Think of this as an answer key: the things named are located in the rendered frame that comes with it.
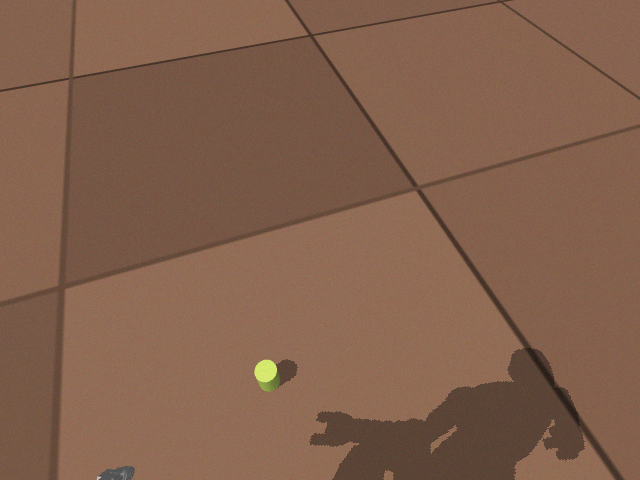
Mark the can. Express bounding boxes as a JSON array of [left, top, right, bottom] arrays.
[[254, 360, 280, 392]]

